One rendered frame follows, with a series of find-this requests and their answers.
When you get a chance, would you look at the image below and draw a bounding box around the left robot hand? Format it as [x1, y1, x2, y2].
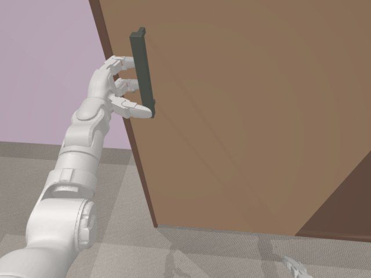
[87, 56, 152, 119]

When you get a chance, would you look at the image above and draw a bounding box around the wardrobe door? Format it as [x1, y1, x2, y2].
[99, 0, 371, 236]
[300, 151, 371, 236]

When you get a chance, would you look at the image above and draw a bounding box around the left robot upper arm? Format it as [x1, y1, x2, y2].
[0, 198, 97, 278]

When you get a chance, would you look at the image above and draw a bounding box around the right robot hand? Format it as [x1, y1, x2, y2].
[282, 256, 313, 278]

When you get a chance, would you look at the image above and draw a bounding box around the robot left forearm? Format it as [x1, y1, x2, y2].
[26, 97, 111, 243]

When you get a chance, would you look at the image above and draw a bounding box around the handle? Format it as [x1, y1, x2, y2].
[129, 27, 155, 118]

